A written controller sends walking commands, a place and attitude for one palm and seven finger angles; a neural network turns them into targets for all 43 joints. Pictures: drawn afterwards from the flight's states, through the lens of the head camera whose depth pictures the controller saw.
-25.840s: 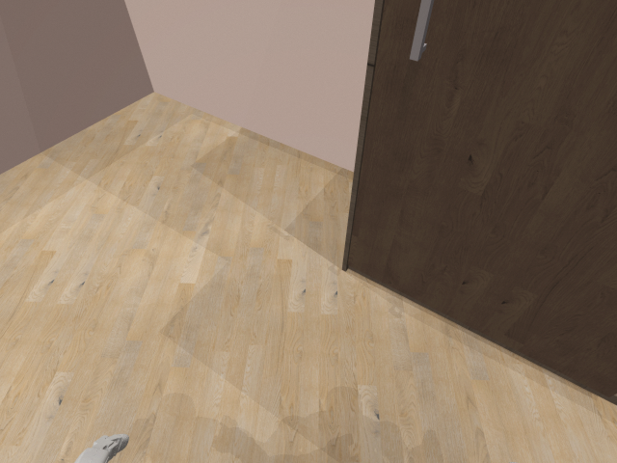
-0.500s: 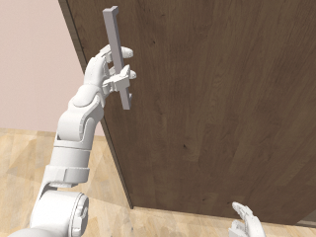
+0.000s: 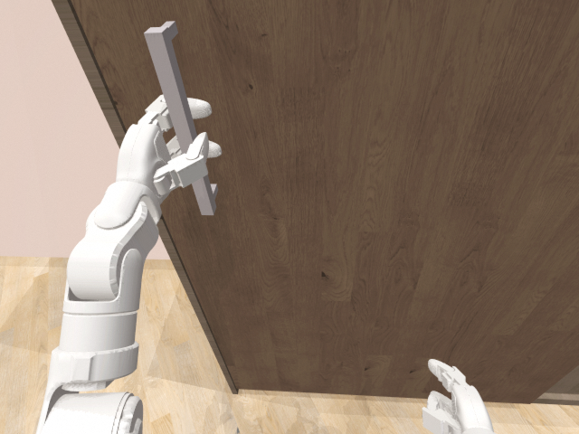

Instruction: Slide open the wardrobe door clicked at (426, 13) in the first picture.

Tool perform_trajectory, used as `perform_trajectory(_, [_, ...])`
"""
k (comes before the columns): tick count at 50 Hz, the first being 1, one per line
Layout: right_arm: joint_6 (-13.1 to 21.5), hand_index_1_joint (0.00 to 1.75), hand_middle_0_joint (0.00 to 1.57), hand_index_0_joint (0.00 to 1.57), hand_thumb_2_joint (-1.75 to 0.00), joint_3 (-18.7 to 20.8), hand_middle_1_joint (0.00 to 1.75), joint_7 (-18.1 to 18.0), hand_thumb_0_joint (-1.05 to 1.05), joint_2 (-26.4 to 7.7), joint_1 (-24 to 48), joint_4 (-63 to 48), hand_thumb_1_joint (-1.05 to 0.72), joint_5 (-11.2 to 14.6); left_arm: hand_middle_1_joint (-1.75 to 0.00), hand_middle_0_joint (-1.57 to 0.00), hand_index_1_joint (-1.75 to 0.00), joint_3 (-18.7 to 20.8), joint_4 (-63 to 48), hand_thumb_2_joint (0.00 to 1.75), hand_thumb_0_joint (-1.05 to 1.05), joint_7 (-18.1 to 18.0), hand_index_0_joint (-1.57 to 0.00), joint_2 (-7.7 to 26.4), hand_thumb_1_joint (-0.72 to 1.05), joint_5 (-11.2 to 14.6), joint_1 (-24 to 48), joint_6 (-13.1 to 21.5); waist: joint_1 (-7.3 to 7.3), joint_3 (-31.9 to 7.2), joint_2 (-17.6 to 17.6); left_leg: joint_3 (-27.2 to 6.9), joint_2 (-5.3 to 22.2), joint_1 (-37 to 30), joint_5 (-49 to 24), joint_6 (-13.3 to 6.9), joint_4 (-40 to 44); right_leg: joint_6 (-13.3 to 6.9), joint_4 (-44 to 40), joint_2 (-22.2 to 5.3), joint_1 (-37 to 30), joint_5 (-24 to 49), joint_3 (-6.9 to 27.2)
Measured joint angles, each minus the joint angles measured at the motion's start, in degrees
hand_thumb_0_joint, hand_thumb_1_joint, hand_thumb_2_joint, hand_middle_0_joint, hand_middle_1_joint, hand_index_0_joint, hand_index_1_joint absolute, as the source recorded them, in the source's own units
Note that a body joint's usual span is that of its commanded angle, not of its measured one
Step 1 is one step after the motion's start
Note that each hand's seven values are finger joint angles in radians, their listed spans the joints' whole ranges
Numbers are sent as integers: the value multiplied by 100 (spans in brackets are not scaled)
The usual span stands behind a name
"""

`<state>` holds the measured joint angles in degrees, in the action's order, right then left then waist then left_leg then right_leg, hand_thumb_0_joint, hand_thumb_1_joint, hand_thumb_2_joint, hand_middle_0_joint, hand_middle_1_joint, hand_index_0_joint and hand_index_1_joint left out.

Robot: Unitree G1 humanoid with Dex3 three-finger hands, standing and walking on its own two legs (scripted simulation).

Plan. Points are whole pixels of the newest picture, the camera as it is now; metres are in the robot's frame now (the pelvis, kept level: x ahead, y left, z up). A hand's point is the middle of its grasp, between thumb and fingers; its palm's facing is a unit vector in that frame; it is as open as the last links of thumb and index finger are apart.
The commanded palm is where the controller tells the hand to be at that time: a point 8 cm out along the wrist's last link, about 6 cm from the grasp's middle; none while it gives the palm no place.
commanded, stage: tug the door sideways, standing still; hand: left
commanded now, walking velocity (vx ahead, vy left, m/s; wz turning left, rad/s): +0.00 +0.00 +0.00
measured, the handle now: (191, 130) +0.42 +0.13 +0.25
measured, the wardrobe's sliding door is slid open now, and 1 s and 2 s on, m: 0.00 0.02 0.08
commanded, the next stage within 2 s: step sideways, sliding the door along in 0.94 s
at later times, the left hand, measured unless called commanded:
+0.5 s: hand (204, 160) +0.36 +0.10 +0.24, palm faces +0.03 -1.00 -0.06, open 5.9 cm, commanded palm +0.33 +0.10 +0.25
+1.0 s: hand (218, 161) +0.36 +0.09 +0.24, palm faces +0.02 -1.00 -0.08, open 5.9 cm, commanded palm +0.33 +0.08 +0.25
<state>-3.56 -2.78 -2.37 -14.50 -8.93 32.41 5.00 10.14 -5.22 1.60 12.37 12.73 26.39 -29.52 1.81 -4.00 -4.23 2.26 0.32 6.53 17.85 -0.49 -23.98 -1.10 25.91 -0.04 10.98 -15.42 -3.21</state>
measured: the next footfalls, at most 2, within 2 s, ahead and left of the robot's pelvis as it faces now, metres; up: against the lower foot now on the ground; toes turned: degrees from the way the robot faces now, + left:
left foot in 1.62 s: +0.03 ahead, +0.03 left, +0.00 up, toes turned +13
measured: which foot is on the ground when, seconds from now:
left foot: down 0.00-1.00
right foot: down 0.00-1.00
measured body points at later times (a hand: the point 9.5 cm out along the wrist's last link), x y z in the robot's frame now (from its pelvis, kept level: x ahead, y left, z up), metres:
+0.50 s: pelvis +0.00 +0.01 +0.00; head -0.01 -0.02 +0.44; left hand +0.36 +0.16 +0.25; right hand +0.22 -0.18 -0.09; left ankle -0.06 +0.11 -0.74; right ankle -0.02 -0.10 -0.74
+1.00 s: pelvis -0.03 +0.01 +0.00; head -0.03 -0.01 +0.45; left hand +0.36 +0.14 +0.25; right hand +0.17 -0.18 -0.11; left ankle -0.06 +0.11 -0.74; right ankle -0.02 -0.10 -0.74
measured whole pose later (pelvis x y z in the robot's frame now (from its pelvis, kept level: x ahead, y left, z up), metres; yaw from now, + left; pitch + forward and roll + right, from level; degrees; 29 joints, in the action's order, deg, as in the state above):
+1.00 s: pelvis -0.03 +0.01 +0.00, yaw +5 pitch -1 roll +0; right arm -2.9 -2.6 -0.1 -12.0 -9.0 37.2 3.6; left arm -2.5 10.2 -8.1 3.5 7.1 41.8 -25.1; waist -2.1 -1.0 -2.9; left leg -1.6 -2.5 9.9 17.2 -1.6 -28.1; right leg 0.0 28.7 -3.1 12.1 -15.5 -6.3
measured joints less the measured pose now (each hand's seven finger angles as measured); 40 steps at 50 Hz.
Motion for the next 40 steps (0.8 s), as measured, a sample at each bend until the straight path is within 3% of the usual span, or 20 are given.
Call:
perform_trajectory(6, [19,30,20,20,-90,47,30,13,1,-31,68,2,-91,0,-139,-38,-133,-124,-380,80,0,20,-27,-79,78,19,-92,-198,-103,-30,2,-93,-7,34,100,-5,-96,4,46,-13,-25,-126,-80])
perform_trajectory(14, [68,30,20,20,-90,81,30,55,1,-2,253,172,-91,-68,-139,-40,-134,-561,-213,84,0,-359,-30,-503,76,-250,375,-307,-345,61,22,-324,-87,168,163,-14,-297,22,186,-111,-9,-217,-300])
perform_trajectory(28, [-29,30,20,20,-90,-57,30,190,1,282,233,201,-91,-148,-140,-37,-136,-928,662,83,-1,-666,-23,-772,80,-591,976,37,-404,175,62,-412,-219,277,115,-78,-463,74,339,-246,48,-188,-352])
perform_trajectory(40, [-17,30,20,20,-90,-18,30,211,1,264,31,422,-91,-149,-140,-36,-136,-1153,1246,82,-1,-850,-21,-841,81,-588,1374,304,-398,278,109,-388,-289,340,3,-128,-463,124,314,-311,100,-68,-317])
